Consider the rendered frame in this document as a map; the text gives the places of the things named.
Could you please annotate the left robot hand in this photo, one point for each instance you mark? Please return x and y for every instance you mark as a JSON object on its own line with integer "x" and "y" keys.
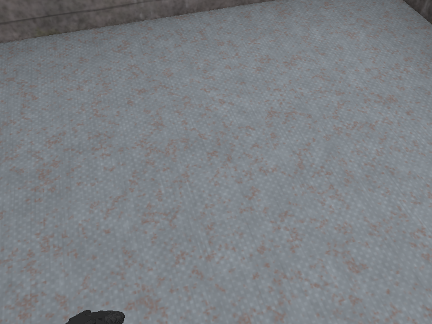
{"x": 100, "y": 317}

